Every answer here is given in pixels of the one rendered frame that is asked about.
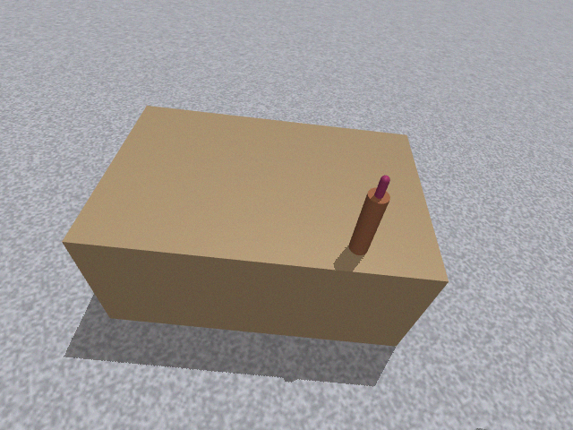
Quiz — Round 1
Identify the bottle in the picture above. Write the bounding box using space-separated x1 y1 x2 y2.
349 176 390 255

